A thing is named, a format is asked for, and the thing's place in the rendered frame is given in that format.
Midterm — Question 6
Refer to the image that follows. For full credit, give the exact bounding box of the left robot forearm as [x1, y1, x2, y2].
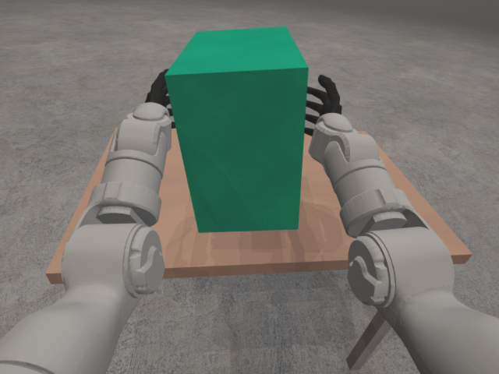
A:
[61, 102, 172, 286]

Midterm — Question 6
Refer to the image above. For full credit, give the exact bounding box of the carton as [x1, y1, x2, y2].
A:
[165, 26, 309, 233]

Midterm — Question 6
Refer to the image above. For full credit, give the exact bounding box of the left robot hand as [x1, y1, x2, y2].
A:
[145, 69, 175, 129]

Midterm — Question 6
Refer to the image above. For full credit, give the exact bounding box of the right robot hand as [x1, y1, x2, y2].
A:
[304, 75, 342, 136]

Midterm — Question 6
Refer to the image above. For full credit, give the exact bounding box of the robot left upper arm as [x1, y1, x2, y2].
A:
[0, 223, 165, 374]

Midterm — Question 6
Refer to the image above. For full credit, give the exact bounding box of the table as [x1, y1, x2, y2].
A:
[45, 127, 472, 370]

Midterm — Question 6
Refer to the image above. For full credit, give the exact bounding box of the right robot forearm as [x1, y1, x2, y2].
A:
[308, 113, 455, 281]

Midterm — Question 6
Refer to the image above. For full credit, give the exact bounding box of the robot right upper arm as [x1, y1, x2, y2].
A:
[347, 227, 499, 374]

